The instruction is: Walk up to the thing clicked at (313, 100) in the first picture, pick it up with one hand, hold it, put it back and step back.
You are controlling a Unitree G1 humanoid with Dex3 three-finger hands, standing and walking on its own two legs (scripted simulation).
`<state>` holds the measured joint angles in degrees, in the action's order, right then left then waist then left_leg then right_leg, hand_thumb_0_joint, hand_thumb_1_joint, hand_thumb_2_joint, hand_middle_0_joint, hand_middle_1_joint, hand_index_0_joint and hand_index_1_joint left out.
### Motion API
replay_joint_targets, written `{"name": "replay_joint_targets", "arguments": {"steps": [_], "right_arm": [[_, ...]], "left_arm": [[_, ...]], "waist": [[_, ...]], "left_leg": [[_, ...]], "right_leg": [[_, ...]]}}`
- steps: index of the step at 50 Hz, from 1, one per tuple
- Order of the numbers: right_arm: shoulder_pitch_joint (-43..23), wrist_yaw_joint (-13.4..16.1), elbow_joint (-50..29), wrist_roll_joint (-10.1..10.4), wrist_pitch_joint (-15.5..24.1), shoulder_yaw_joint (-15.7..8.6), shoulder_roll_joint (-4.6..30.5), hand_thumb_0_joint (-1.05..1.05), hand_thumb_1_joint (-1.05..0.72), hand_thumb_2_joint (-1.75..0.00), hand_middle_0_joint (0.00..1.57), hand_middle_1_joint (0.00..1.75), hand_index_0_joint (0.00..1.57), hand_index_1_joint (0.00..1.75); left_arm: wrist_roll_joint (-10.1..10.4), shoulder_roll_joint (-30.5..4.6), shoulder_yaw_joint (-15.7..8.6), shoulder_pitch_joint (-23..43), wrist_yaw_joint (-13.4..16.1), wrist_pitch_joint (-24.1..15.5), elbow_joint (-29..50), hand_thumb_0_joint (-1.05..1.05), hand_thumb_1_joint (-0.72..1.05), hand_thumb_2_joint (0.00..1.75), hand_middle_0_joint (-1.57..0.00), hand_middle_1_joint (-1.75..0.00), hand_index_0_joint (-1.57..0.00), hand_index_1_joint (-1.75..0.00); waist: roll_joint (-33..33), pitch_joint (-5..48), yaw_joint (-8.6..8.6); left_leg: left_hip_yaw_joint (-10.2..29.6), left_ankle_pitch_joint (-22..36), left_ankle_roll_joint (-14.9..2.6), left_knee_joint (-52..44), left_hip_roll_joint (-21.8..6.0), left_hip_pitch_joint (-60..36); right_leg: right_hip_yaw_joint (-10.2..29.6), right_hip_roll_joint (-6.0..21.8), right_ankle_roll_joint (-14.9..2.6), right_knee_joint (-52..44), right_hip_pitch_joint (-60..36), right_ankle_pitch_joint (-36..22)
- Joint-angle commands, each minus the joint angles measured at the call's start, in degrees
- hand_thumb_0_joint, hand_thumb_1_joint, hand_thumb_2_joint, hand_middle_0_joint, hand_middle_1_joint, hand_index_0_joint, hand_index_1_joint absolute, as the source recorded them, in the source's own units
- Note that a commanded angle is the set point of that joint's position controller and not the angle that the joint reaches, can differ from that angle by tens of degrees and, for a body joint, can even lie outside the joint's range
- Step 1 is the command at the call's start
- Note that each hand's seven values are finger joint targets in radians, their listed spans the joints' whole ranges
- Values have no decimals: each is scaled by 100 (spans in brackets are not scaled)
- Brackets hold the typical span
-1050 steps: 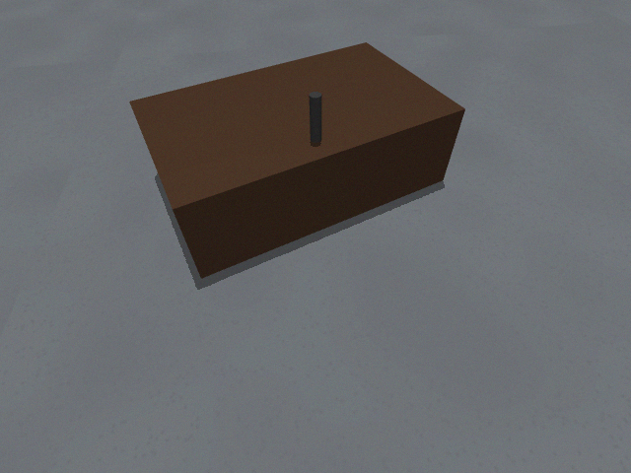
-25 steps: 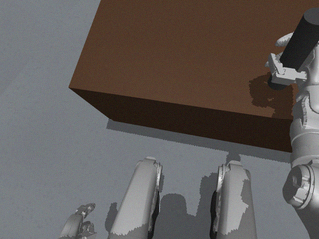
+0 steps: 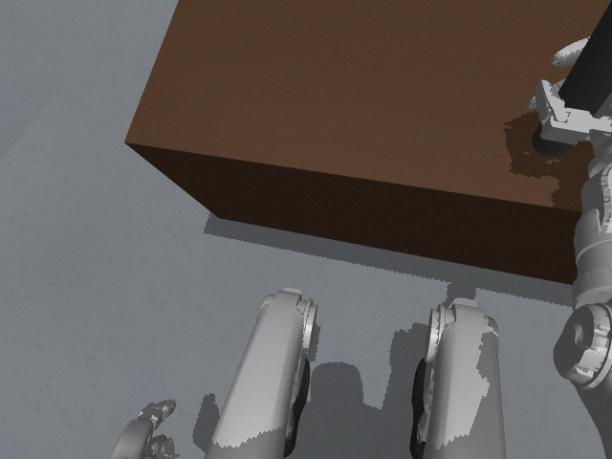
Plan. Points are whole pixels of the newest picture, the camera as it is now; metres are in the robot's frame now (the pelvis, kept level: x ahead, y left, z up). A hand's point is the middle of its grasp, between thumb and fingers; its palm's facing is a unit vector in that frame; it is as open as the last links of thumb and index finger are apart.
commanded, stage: lower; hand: right
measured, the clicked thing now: (587, 86) +0.53 -0.24 +0.03
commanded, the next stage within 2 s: loosen in 0.16 s
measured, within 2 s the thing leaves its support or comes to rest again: rests again in 1.34 s
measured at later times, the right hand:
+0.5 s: hand (564, 96) +0.53 -0.23 +0.01, palm faces +0.12 +0.99 -0.02, open 6.4 cm
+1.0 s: hand (561, 95) +0.53 -0.22 +0.01, palm faces +0.13 +0.99 -0.01, open 13.4 cm
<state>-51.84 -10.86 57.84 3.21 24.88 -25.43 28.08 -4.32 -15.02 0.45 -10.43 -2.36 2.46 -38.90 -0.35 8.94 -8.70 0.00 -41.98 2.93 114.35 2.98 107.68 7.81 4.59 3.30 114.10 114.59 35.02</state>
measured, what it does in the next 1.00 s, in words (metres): stands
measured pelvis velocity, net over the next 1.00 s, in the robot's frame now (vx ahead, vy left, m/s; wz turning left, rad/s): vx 0.00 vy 0.00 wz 0.02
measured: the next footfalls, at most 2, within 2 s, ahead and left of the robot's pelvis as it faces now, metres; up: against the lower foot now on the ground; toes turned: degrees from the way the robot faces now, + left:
none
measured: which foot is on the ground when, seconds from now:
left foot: down 0.00-1.00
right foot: down 0.00-1.00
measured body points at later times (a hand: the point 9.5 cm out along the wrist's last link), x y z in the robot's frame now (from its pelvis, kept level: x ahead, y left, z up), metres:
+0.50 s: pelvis -0.01 +0.00 -0.02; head +0.20 -0.04 +0.38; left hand +0.07 +0.28 -0.14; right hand +0.52 -0.28 +0.02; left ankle +0.07 +0.14 -0.42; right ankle +0.09 -0.15 -0.42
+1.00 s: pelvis +0.00 +0.00 -0.01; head +0.21 -0.04 +0.38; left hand +0.07 +0.28 -0.13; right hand +0.52 -0.28 +0.01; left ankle +0.07 +0.14 -0.42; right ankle +0.09 -0.15 -0.42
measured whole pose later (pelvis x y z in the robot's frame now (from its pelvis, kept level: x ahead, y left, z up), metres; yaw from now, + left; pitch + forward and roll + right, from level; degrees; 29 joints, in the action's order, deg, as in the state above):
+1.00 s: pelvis +0.00 +0.00 -0.01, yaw +1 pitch +35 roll +5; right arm -52.1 -11.0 55.1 4.4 21.5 -25.4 29.8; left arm -3.8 -14.7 1.7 -10.0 -1.6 2.9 -39.4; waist -0.5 8.4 -8.5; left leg -0.9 -42.4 2.5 116.5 3.8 109.6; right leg 9.2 5.0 3.8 116.6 116.4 35.8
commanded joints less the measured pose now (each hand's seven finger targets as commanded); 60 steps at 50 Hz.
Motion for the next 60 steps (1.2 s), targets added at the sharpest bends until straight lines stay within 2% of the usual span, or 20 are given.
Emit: {"name": "replay_joint_targets", "arguments": {"steps": [1, 3, 6, 10, 13, 14, 17, 18, 21, 22, 24, 30, 32, 33, 37, 41, 47, 53, 58, 60], "right_arm": [[-2453, 0, -1061, 112, 422, -55, 1317, 0, -62, -132, 144, 145, 144, 145], [-2797, 12, -1356, 125, 454, -29, 1363, 0, -61, -131, 143, 144, 143, 144], [-2632, 21, -1293, 135, 385, -60, 1378, 0, -60, -129, 144, 142, 144, 142], [-2278, -9, -618, 150, 279, -160, 1467, 0, -59, -128, 142, 141, 143, 141], [-2560, -35, -1035, 160, 313, -119, 1494, 0, -56, -124, 140, 138, 140, 138], [-2338, -54, -709, 155, 276, -79, 1382, 0, -48, -117, 141, 135, 142, 135], [-2431, -64, -818, 155, 251, -113, 1505, 0, -27, -93, 129, 111, 128, 111], [-2694, -75, -1118, 129, 286, -42, 1478, 0, -26, -85, 127, 106, 126, 106], [-2750, -70, -1068, 108, 243, 17, 1497, 0, -12, -67, 120, 93, 119, 93], [-2392, -54, -809, 94, 188, -76, 1558, 0, -6, -61, 117, 88, 116, 88], [-2602, -61, -969, 127, 193, 35, 1423, 0, 5, -53, 105, 78, 104, 78], [-2624, -60, -1125, 182, 88, -27, 1539, 0, 26, -33, 86, 58, 86, 58], [-2609, -43, -1399, 209, 86, -38, 1586, 0, 28, -30, 81, 54, 81, 54], [-2568, -52, -1189, 181, 63, 42, 1490, 0, 30, -29, 76, 51, 76, 52], [-2424, -23, -1454, 225, 63, -94, 1566, 0, 31, -26, 67, 45, 66, 45], [-2346, -16, -1579, 259, 72, -82, 1489, 0, 34, -22, 55, 37, 54, 37], [-2283, -27, -1589, 260, 81, -85, 1437, 0, 25, -29, 40, 36, 40, 36], [-2870, 38, -2327, 194, 52, -333, 2110, 0, 25, -26, 29, 27, 28, 27], [-2712, 26, -2165, 197, -264, -742, 2735, 0, 35, -14, 17, 14, 16, 14], [-2240, -99, -1540, 214, -445, -728, 2679, 0, 42, -10, 12, 10, 12, 10]], "left_arm": [[25, -1181, -430, -965, 95, -57, 102, 0, 91, 90, -19, -29, -19, -29], [23, -1106, -352, -925, 99, -78, 148, 0, 91, 89, -19, -29, -19, -29], [21, -1159, -377, -984, 100, -68, 197, 0, 91, 89, -19, -29, -19, -29], [35, -1276, -434, -997, 132, -87, 98, 0, 90, 90, -19, -29, -19, -29], [32, -1138, -320, -1018, 127, -79, 191, 0, 90, 89, -19, -29, -19, -29], [31, -1158, -319, -1043, 131, -68, 59, 0, 90, 89, -20, -29, -20, -29], [34, -1183, -338, -1010, 134, -73, 104, 0, 94, 87, -20, -30, -21, -29], [27, -1160, -300, -963, 133, -75, 239, 0, 94, 87, -20, -30, -21, -29], [37, -1164, -296, -877, 135, -76, 230, 0, 94, 87, -19, -30, -21, -29], [32, -1182, -316, -1011, 137, -65, 108, 0, 94, 87, -19, -30, -21, -29], [38, -1156, -274, -911, 136, -81, 163, 0, 92, 89, -19, -30, -20, -29], [60, -1187, -286, -989, 155, -60, 81, 0, 91, 89, -19, -30, -20, -29], [86, -1179, -263, -932, 168, -75, 222, 0, 92, 89, -19, -30, -20, -29], [56, -1171, -278, -1021, 165, -53, 55, 0, 91, 89, -19, -30, -20, -30], [91, -1172, -271, -934, 165, -57, 224, 0, 91, 89, -19, -30, -20, -30], [93, -1116, -259, -945, 156, -43, 198, 0, 90, 90, -19, -30, -19, -30], [70, -1118, -292, -981, 137, -24, 163, 0, 91, 89, -19, -29, -19, -29], [121, -1133, -311, -937, 183, 6, 267, 0, 90, 89, -19, -29, -19, -29], [224, -1287, -416, -1016, 313, 37, 293, 0, 90, 89, -18, -29, -18, -29], [276, -1260, -378, -1017, 345, 35, 239, 0, 90, 89, -18, -29, -18, -29]], "waist": [[-1097, 3615, -79], [-1101, 3622, -76], [-1026, 3791, -50], [-775, 3543, -115], [-730, 3761, -103], [-720, 3490, -143], [-766, 3578, -77], [-810, 3668, -159], [-1052, 3518, -84], [-993, 3430, -35], [-1012, 3393, -68], [-1082, 3625, -57], [-1087, 3872, -20], [-1092, 3699, -105], [-1106, 3909, 8], [-915, 3784, -19], [-940, 3839, -43], [-1374, 4398, 158], [-1250, 4510, 136], [-1024, 4224, 109]], "left_leg": [[-481, 1300, -499, -1449, 37, -1127], [-468, 1136, -503, -1449, 28, -1062], [-462, 1235, -487, -1466, 39, -1244], [-475, 1162, -456, -1470, 53, -1296], [-449, 1443, -446, -1391, 57, -1415], [-483, 1431, -442, -1360, 55, -1314], [-453, 1366, -451, -1376, 77, -1281], [-467, 1375, -451, -1353, 69, -1287], [-472, 1009, -493, -1347, 71, -1047], [-492, 1044, -489, -1371, 79, -1091], [-502, 920, -494, -1373, 74, -1033], [-552, 993, -504, -1312, 84, -1135], [-540, 1273, -494, -1291, 87, -1229], [-539, 1205, -484, -1340, 88, -1192], [-545, 1500, -496, -1245, 94, -1286], [-513, 1555, -462, -1370, 85, -1507], [-499, 1790, -453, -1310, 104, -1545], [-434, 1468, -485, -1530, 89, -1769], [-370, 1410, -440, -2059, 100, -2350], [-365, 1490, -416, -2272, 120, -2463]], "right_leg": [[-415, -98, -450, -1067, -3164, -648], [-447, -108, -452, -1049, -3008, -444], [-473, -103, -452, -1015, -3060, -539], [-443, -97, -487, -910, -2672, -409], [-465, -81, -497, -789, -2618, -677], [-441, -85, -492, -777, -2587, -677], [-473, -76, -497, -763, -2572, -611], [-462, -81, -493, -760, -2632, -620], [-477, -92, -468, -856, -2622, -305], [-482, -78, -461, -875, -2640, -339], [-466, -83, -464, -895, -2633, -213], [-414, -83, -458, -924, -2718, -307], [-427, -65, -451, -848, -2927, -604], [-427, -64, -461, -839, -2822, -513], [-414, -63, -453, -843, -3000, -853], [-429, -64, -480, -831, -2762, -827], [-414, -34, -485, -749, -2822, -1055], [-486, -45, -439, -1101, -3419, -821], [-502, -36, -461, -1497, -3702, -706], [-486, -27, -489, -1616, -3692, -791]]}}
